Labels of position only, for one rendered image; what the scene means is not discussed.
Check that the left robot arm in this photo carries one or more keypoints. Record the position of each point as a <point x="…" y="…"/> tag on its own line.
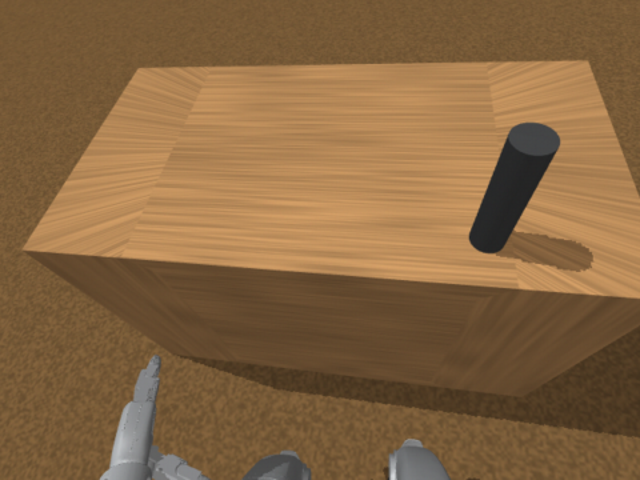
<point x="128" y="471"/>

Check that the left robot hand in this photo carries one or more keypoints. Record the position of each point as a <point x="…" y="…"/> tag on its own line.
<point x="134" y="437"/>

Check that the can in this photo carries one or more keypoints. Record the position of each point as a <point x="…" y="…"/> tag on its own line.
<point x="526" y="155"/>

